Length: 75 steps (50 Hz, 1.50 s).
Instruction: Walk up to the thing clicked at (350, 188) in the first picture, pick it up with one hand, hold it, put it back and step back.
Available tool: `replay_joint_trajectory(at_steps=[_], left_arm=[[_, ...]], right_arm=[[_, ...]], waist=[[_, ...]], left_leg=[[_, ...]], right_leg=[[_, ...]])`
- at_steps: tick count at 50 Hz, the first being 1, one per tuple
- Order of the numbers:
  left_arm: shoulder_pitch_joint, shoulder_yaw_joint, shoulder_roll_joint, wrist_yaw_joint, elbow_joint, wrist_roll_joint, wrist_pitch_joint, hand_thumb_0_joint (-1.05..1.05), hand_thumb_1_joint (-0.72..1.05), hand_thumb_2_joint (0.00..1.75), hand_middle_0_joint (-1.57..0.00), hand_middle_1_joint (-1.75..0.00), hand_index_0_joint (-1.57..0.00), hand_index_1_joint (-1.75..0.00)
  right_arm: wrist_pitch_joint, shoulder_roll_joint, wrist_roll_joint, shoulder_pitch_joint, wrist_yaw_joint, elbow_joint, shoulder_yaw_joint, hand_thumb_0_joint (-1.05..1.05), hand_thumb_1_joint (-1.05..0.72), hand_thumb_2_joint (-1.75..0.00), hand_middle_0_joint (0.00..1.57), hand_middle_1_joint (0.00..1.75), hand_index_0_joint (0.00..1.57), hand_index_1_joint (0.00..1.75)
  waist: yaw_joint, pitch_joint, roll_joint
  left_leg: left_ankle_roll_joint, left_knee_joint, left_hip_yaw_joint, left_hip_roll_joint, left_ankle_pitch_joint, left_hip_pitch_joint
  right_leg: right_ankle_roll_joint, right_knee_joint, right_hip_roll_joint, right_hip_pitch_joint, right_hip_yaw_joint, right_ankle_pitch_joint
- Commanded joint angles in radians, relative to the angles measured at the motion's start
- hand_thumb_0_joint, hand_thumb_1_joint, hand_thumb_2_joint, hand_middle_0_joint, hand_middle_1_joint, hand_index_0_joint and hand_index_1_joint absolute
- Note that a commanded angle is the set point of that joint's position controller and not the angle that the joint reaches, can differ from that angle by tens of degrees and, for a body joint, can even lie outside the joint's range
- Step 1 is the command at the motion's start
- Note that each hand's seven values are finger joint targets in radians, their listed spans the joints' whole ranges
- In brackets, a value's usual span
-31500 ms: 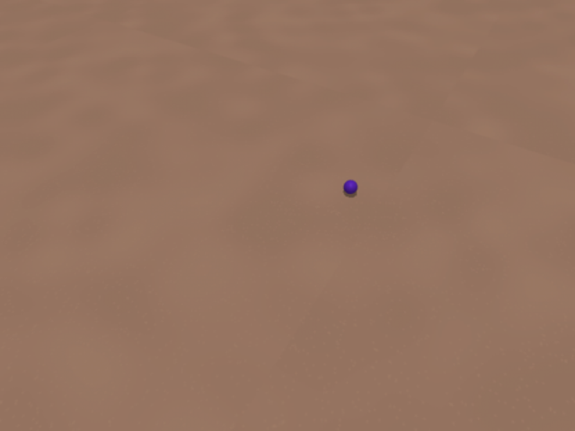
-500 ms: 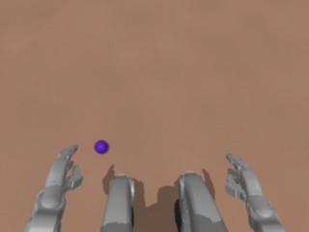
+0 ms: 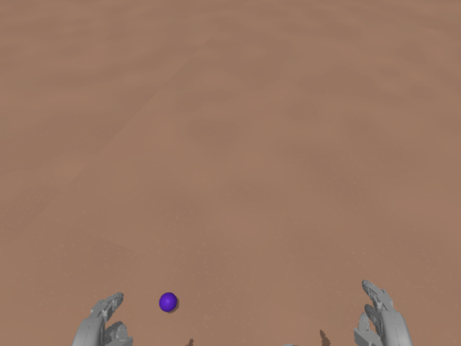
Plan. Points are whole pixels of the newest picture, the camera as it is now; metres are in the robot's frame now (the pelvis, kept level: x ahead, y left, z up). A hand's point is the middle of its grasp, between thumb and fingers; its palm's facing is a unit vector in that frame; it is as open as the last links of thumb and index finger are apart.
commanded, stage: home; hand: left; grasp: from above
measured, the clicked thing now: (168, 301) +0.42 +0.24 -0.68
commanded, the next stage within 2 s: stand in 2.00 s
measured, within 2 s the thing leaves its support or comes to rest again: neither
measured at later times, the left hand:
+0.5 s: hand out of the picture +0.15 +0.17 -0.04, palm faces +0.06 -0.98 -0.19, open 7.4 cm
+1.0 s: hand out of the picture +0.16 +0.17 -0.04, palm faces +0.05 -0.98 -0.19, open 7.4 cm
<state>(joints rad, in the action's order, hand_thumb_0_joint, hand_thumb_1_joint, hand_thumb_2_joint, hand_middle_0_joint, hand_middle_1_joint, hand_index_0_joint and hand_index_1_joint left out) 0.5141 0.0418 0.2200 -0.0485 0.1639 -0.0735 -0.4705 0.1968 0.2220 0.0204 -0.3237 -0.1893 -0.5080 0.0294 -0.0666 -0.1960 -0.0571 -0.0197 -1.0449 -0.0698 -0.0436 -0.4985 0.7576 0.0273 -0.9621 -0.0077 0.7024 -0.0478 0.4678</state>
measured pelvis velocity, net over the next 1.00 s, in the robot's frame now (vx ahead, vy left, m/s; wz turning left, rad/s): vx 0.00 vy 0.00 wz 0.01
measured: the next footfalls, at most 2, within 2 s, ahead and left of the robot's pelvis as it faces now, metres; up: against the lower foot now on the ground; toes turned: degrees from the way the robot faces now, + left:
none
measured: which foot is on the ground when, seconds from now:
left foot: down 0.00-1.00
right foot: down 0.00-1.00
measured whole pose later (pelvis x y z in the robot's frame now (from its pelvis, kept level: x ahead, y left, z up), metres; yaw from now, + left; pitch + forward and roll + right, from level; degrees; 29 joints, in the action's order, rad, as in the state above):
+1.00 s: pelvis +0.00 +0.00 +0.00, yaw +0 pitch +9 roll -3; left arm 0.50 0.03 0.22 -0.01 0.13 -0.06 -0.46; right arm 0.26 0.22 0.00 -0.29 -0.19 -0.55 0.03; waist -0.04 -0.16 -0.04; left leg -0.03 -1.01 -0.07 -0.04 -0.48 0.69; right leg 0.02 -0.95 -0.01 0.64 -0.05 0.46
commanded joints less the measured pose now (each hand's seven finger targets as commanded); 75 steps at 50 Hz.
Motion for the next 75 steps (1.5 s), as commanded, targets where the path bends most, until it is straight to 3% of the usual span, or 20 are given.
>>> replay_joint_trajectory(at_steps=[1,7,19,23,28,33,39,49,50,51,53,59,66,71,74,75], left_arm=[[-0.009,0.05,0.087,0.01,0.162,0.014,0.034,0.0,0.9,0.9,-0.2,-0.3,-0.2,-0.3],[-0.063,0.056,0.101,0.026,0.162,0.024,0.047,0.0,0.9,0.9,-0.2,-0.3,-0.2,-0.3],[-0.042,0.053,0.102,0.027,0.159,0.032,0.056,0.0,0.9,0.9,-0.2,-0.3,-0.2,-0.3],[-0.046,0.056,0.1,0.026,0.162,0.025,0.063,0.0,0.9,0.9,-0.2,-0.3,-0.2,-0.3],[-0.033,0.055,0.101,0.024,0.156,0.023,0.064,0.0,0.9,0.9,-0.2,-0.3,-0.2,-0.3],[-0.039,0.052,0.103,0.026,0.147,0.023,0.064,0.0,0.9,0.9,-0.2,-0.3,-0.2,-0.3],[-0.04,0.056,0.107,0.025,0.163,0.026,0.062,0.0,0.9,0.9,-0.2,-0.3,-0.2,-0.3],[-0.049,0.057,0.115,0.026,0.165,0.027,0.065,0.0,0.9,0.9,-0.2,-0.3,-0.2,-0.3],[-0.042,0.037,0.097,0.027,0.168,0.028,0.063,0.0,0.9,0.9,-0.2,-0.3,-0.2,-0.3],[-0.043,0.056,0.111,0.024,0.165,0.026,0.063,0.0,0.9,0.9,-0.2,-0.3,-0.2,-0.3],[-0.043,0.044,0.104,0.027,0.176,0.024,0.064,0.0,0.9,0.9,-0.2,-0.3,-0.2,-0.3],[-0.039,0.061,0.119,0.024,0.174,0.024,0.066,0.0,0.9,0.9,-0.2,-0.3,-0.2,-0.3],[-0.022,0.046,0.111,0.024,0.166,0.024,0.065,0.0,0.9,0.9,-0.2,-0.3,-0.2,-0.3],[-0.036,0.053,0.116,0.023,0.172,0.025,0.065,0.0,0.9,0.9,-0.2,-0.3,-0.2,-0.3],[-0.019,0.048,0.107,0.022,0.162,0.026,0.064,0.0,0.9,0.9,-0.2,-0.3,-0.2,-0.3],[-0.029,0.066,0.122,0.021,0.187,0.022,0.067,0.0,0.9,0.9,-0.2,-0.3,-0.2,-0.3]], right_arm=[[0.078,0.108,-0.007,0.078,-0.009,0.154,-0.044,0.0,-0.9,-0.9,0.2,0.3,0.2,0.3],[0.101,0.119,-0.013,0.091,-0.007,0.147,-0.048,0.0,-0.9,-0.9,0.2,0.3,0.2,0.3],[0.117,0.117,-0.017,0.106,-0.008,0.13,-0.046,0.0,-0.9,-0.9,0.2,0.3,0.2,0.3],[0.119,0.12,-0.017,0.116,-0.008,0.131,-0.045,0.0,-0.9,-0.9,0.2,0.3,0.2,0.3],[0.122,0.116,-0.017,0.107,-0.011,0.127,-0.046,0.0,-0.9,-0.9,0.2,0.3,0.2,0.3],[0.12,0.119,-0.015,0.11,-0.01,0.129,-0.045,0.0,-0.9,-0.9,0.2,0.3,0.2,0.3],[0.122,0.118,-0.016,0.101,-0.012,0.124,-0.051,0.0,-0.9,-0.9,0.2,0.3,0.2,0.3],[0.119,0.129,-0.016,0.103,-0.01,0.114,-0.055,0.0,-0.9,-0.9,0.2,0.3,0.2,0.3],[0.12,0.116,-0.014,0.11,-0.009,0.124,-0.047,0.0,-0.9,-0.9,0.2,0.3,0.2,0.3],[0.119,0.123,-0.017,0.101,-0.01,0.118,-0.054,0.0,-0.9,-0.9,0.2,0.3,0.2,0.3],[0.121,0.123,-0.016,0.1,-0.008,0.122,-0.051,0.0,-0.9,-0.9,0.2,0.3,0.2,0.3],[0.119,0.121,-0.018,0.102,-0.011,0.118,-0.054,0.0,-0.9,-0.9,0.2,0.3,0.2,0.3],[0.112,0.126,-0.018,0.092,-0.009,0.117,-0.058,0.0,-0.9,-0.9,0.2,0.3,0.2,0.3],[0.11,0.124,-0.018,0.099,-0.007,0.121,-0.055,0.0,-0.9,-0.9,0.2,0.3,0.2,0.3],[0.108,0.121,-0.016,0.108,-0.008,0.13,-0.055,0.0,-0.9,-0.9,0.2,0.3,0.2,0.3],[0.109,0.121,-0.016,0.097,-0.007,0.128,-0.056,0.0,-0.9,-0.9,0.2,0.3,0.2,0.3]], waist=[[0.011,-0.026,0.02],[0.01,-0.011,0.016],[0.019,-0.041,-0.001],[0.028,-0.022,0.0],[0.028,-0.047,0.024],[0.025,-0.014,0.032],[0.023,-0.055,0.026],[0.027,-0.011,-0.004],[0.028,-0.027,0.0],[0.025,-0.034,0.017],[0.022,-0.043,-0.006],[0.03,-0.042,0.011],[0.026,-0.071,0.012],[0.028,-0.03,-0.003],[0.031,-0.031,0.032],[0.032,-0.047,0.01]], left_leg=[[0.031,0.191,0.023,0.041,0.207,-0.124],[0.033,0.196,0.037,0.048,0.185,-0.138],[0.03,0.203,0.034,0.046,0.187,-0.164],[0.029,0.218,0.027,0.042,0.139,-0.147],[0.031,0.197,0.036,0.046,0.189,-0.152],[0.034,0.205,0.035,0.046,0.137,-0.129],[0.032,0.19,0.039,0.047,0.195,-0.152],[0.027,0.218,0.029,0.037,0.146,-0.144],[0.027,0.211,0.028,0.039,0.175,-0.154],[0.029,0.203,0.031,0.041,0.171,-0.144],[0.028,0.206,0.029,0.04,0.19,-0.161],[0.028,0.194,0.03,0.04,0.213,-0.15],[0.025,0.182,0.029,0.037,0.291,-0.173],[0.027,0.199,0.031,0.039,0.206,-0.151],[0.029,0.192,0.031,0.04,0.202,-0.142],[0.029,0.191,0.03,0.04,0.214,-0.148]], right_leg=[[-0.025,0.172,0.031,-0.073,-0.033,-0.167],[-0.021,0.182,0.024,-0.074,-0.025,-0.154],[-0.022,0.174,0.025,-0.089,-0.023,-0.156],[-0.023,0.179,0.029,-0.083,-0.029,-0.109],[-0.021,0.178,0.024,-0.105,-0.022,-0.157],[-0.02,0.189,0.025,-0.089,-0.021,-0.111],[-0.019,0.182,0.023,-0.103,-0.017,-0.167],[-0.025,0.172,0.029,-0.084,-0.024,-0.112],[-0.025,0.173,0.027,-0.088,-0.025,-0.139],[-0.023,0.175,0.026,-0.097,-0.023,-0.137],[-0.025,0.165,0.028,-0.091,-0.023,-0.154],[-0.023,0.164,0.026,-0.102,-0.023,-0.173],[-0.025,0.148,0.027,-0.114,-0.023,-0.241],[-0.023,0.163,0.026,-0.093,-0.021,-0.17],[-0.022,0.168,0.025,-0.101,-0.023,-0.166],[-0.023,0.162,0.024,-0.105,-0.021,-0.178]])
